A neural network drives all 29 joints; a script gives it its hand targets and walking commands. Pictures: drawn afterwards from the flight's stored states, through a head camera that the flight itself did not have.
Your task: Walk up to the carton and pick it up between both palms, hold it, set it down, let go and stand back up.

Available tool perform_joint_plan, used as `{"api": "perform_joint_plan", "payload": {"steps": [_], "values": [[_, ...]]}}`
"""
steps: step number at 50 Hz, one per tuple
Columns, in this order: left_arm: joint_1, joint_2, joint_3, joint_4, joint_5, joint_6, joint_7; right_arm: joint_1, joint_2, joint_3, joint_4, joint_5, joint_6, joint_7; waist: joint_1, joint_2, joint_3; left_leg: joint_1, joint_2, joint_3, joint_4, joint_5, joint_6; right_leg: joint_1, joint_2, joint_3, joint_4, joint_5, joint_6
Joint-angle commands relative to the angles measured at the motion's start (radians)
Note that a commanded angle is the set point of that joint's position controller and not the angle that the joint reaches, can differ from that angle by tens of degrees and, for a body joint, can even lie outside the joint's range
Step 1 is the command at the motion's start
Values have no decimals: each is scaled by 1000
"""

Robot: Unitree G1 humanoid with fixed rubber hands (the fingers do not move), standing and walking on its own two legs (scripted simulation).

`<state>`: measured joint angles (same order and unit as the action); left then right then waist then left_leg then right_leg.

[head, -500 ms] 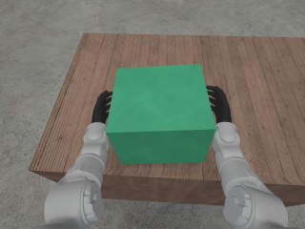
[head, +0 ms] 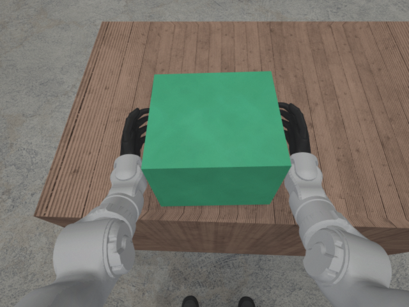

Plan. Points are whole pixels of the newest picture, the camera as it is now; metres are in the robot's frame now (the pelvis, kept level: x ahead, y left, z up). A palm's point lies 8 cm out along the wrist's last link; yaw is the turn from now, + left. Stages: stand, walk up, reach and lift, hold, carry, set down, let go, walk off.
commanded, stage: set down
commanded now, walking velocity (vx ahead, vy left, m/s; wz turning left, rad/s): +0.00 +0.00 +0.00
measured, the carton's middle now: (213, 141) +0.46 +0.01 -0.02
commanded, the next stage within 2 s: none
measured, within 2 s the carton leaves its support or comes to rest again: rests again in 0.54 s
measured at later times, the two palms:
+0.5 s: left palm (130, 143) +0.45 +0.18 +0.01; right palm (297, 142) +0.44 -0.16 +0.01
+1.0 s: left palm (120, 127) +0.46 +0.19 +0.05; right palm (312, 122) +0.46 -0.18 +0.05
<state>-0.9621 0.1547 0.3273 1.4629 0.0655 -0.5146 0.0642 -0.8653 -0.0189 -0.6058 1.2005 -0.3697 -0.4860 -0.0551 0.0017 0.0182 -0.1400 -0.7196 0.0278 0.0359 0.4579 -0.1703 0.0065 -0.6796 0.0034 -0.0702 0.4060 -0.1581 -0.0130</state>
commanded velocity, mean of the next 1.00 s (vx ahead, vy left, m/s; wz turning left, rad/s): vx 0.00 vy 0.00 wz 0.00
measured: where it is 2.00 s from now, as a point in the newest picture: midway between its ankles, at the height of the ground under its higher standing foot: outside the picture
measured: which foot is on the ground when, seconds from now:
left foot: down 0.00-1.00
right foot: down 0.00-1.00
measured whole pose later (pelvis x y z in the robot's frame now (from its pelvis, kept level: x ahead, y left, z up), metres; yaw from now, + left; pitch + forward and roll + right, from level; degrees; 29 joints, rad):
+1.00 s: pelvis -0.02 +0.01 -0.02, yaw -2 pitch +29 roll -2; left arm -1.07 0.24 0.09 1.36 -0.19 -0.29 0.06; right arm -1.03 -0.22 -0.13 1.24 0.14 -0.24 -0.05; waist 0.03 0.03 -0.25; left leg -0.91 0.05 0.06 0.63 -0.22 0.02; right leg -0.87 0.02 -0.05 0.55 -0.18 -0.01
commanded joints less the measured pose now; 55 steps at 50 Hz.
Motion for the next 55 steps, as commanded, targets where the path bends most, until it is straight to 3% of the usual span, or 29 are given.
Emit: {"api": "perform_joint_plan", "payload": {"steps": [1, 9, 13, 16, 19, 21, 22, 24, 25, 26, 27, 29, 31, 33, 34, 36, 39, 40, 42, 43, 45, 47, 48, 49, 50, 51, 52, 54, 55], "values": [[-610, -426, -138, -81, 105, -39, -141, -454, 481, 250, 96, -121, 8, 153, -5, 30, -789, 294, -4, 62, 17, 312, -51, 450, -6, -20, 84, 414, 24], [-623, -336, -118, -37, 100, -35, -131, -475, 395, 209, 115, -111, 22, 148, -7, 23, -784, 255, -9, 74, 28, 251, -51, 419, -3, -15, 94, 358, 19], [-635, -288, -129, -38, 71, -38, -117, -504, 323, 214, 100, -77, 22, 143, 0, 38, -844, 311, -2, 69, 56, 308, -61, 345, 6, -19, 100, 346, 22], [-626, -162, -132, -33, 33, -46, -89, -513, 180, 231, 94, -5, 17, 122, 15, 69, -906, 354, -1, 73, 109, 416, -74, 316, 19, -14, 123, 398, 15], [-638, -28, -117, -67, -31, -36, -57, -550, 60, 254, 58, 100, 30, 82, 11, 30, -921, 311, -3, 68, 123, 401, -66, 338, 19, 1, 138, 396, 29], [-657, 103, -148, -91, -94, -28, -29, -568, -87, 289, 12, 192, 42, 52, 7, 38, -1011, 310, -7, 71, 142, 430, -78, 341, 22, 14, 155, 419, 34], [-690, 84, -176, -107, -130, -21, -22, -598, -63, 308, -5, 216, 54, 42, -12, 22, -1011, 285, -7, 61, 149, 405, -67, 333, 18, 11, 169, 403, 37], [-698, 49, -180, -77, -137, -3, -39, -611, 6, 328, -7, 218, 87, 45, -12, -18, -947, 217, -15, 62, 136, 309, -49, 359, 7, 19, 168, 373, 44], [-686, 126, -181, -55, -143, 0, -36, -602, -97, 327, -13, 238, 87, 40, 1, 11, -1014, 236, -15, 69, 148, 338, -60, 373, 16, 22, 180, 408, 46], [-707, 48, -201, -57, -143, 2, -43, -646, 2, 333, -35, 232, 91, 39, -14, -10, -982, 228, -15, 57, 148, 325, -50, 335, 13, 16, 183, 379, 50], [-705, 172, -193, -65, -158, -2, -28, -616, -171, 314, -33, 248, 83, 31, -5, 22, -1080, 298, -8, 63, 169, 413, -79, 318, 26, 8, 195, 430, 41], [-715, 95, -231, -48, -195, 7, -12, -669, -85, 354, -35, 293, 101, 17, -2, 28, -1044, 323, -3, 48, 202, 417, -68, 211, 22, -6, 192, 333, 35], [-677, 224, -261, -23, -236, 26, 6, -636, -284, 367, -19, 354, 108, 2, -3, 52, -1120, 379, 3, 46, 234, 490, -93, 197, 40, -3, 198, 364, 22], [-655, 208, -265, -20, -264, 52, 8, -644, -271, 421, 1, 416, 122, -12, 5, 23, -1070, 370, -1, 42, 250, 506, -80, 185, 39, -4, 197, 396, 33], [-660, 109, -287, 12, -262, 53, -3, -665, -165, 418, 40, 406, 134, -12, -11, 12, -984, 337, -2, 29, 255, 478, -69, 133, 32, -10, 196, 337, 30], [-638, 223, -262, -71, -252, 76, -3, -638, -317, 425, -17, 438, 121, -8, 5, 55, -1086, 442, 2, 34, 253, 575, -89, 154, 47, -13, 189, 419, 34], [-613, 233, -258, -172, -248, 110, 7, -606, -353, 448, -45, 483, 138, -2, 17, 70, -1129, 524, 5, 21, 268, 662, -99, 110, 58, -23, 180, 429, 32], [-655, 224, -258, -132, -249, 116, 5, -633, -324, 451, -10, 484, 152, -3, 12, 49, -1065, 486, 7, 22, 264, 617, -87, 72, 50, -20, 167, 369, 28], [-621, 259, -243, -165, -251, 137, 3, -612, -364, 457, -29, 490, 169, -3, 3, 24, -1064, 452, -1, 27, 245, 572, -87, 146, 55, -9, 161, 402, 37], [-621, 214, -236, -214, -246, 143, 1, -622, -310, 462, -59, 496, 180, -3, 5, 23, -1065, 445, -4, 22, 246, 587, -76, 141, 49, -3, 161, 427, 46], [-621, 276, -235, -293, -255, 178, 5, -608, -411, 468, -102, 528, 189, 0, 9, 60, -1147, 515, 3, 14, 245, 661, -89, 155, 57, -10, 167, 481, 43], [-612, 275, -237, -312, -268, 208, -3, -617, -387, 495, -140, 545, 221, 8, 12, 19, -1112, 494, -3, 16, 230, 600, -78, 177, 56, -9, 147, 463, 48], [-627, 170, -241, -257, -263, 204, -15, -642, -244, 471, -108, 504, 247, 9, -10, -19, -1002, 412, -9, 10, 219, 487, -55, 134, 39, -1, 139, 359, 47], [-620, 263, -219, -226, -246, 218, -25, -612, -333, 446, -117, 476, 256, 11, -16, -35, -978, 388, -10, 18, 185, 405, -51, 210, 37, -2, 130, 345, 54], [-570, 314, -203, -300, -241, 231, -26, -568, -375, 464, -168, 501, 264, 14, 2, -24, -1026, 380, -12, 21, 166, 438, -51, 296, 38, 15, 132, 425, 62], [-605, 378, -224, -368, -266, 248, -13, -592, -465, 475, -211, 545, 270, 11, -5, -1, -1105, 423, -11, 14, 175, 525, -67, 308, 46, 20, 143, 512, 67], [-582, 285, -243, -275, -276, 251, -15, -590, -366, 501, -139, 555, 285, 14, -5, -1, -1027, 418, -11, 4, 181, 473, -60, 224, 40, 11, 140, 409, 60], [-638, 261, -253, -225, -287, 263, -31, -635, -297, 498, -127, 537, 320, 25, -4, -35, -944, 326, -13, 2, 163, 325, -37, 219, 23, 21, 121, 276, 51], [-636, 350, -267, -307, -304, 272, -22, -625, -431, 481, -208, 544, 309, 26, -9, -11, -1030, 372, -10, 1, 144, 361, -54, 278, 37, 11, 125, 335, 54]]}}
